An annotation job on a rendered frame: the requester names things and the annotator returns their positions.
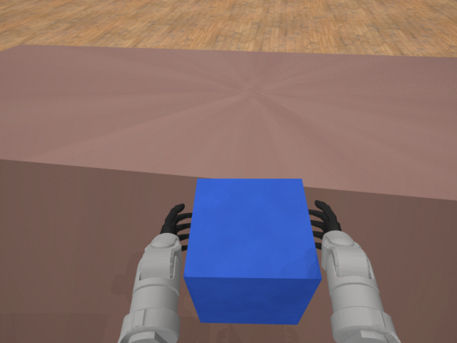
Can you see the carton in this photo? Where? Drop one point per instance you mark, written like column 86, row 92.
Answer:
column 251, row 256

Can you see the robot left hand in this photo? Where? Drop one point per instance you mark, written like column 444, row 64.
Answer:
column 171, row 221

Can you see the robot right forearm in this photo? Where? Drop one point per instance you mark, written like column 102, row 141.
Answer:
column 358, row 314

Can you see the robot right hand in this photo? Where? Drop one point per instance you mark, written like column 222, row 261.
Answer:
column 329, row 221

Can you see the robot left forearm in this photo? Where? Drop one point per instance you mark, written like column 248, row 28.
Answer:
column 153, row 314

